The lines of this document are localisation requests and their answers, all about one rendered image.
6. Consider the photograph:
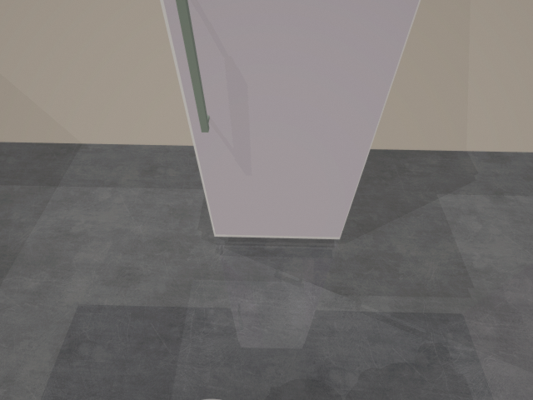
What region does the handle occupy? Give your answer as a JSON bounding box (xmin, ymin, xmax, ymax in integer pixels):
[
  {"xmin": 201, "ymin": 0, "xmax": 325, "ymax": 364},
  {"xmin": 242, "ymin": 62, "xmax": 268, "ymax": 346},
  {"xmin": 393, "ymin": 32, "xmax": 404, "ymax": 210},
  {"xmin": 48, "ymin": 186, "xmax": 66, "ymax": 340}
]
[{"xmin": 176, "ymin": 0, "xmax": 210, "ymax": 133}]

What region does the fridge door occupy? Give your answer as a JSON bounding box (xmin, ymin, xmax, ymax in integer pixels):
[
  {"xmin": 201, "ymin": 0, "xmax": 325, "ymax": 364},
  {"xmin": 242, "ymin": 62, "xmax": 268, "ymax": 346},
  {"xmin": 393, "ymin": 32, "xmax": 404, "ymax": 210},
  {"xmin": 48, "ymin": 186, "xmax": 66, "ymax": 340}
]
[{"xmin": 163, "ymin": 0, "xmax": 419, "ymax": 238}]

